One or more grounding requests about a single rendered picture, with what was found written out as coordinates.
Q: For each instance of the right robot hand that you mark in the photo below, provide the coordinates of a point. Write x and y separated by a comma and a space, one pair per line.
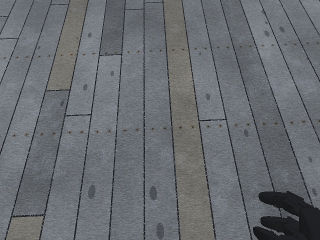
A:
307, 228

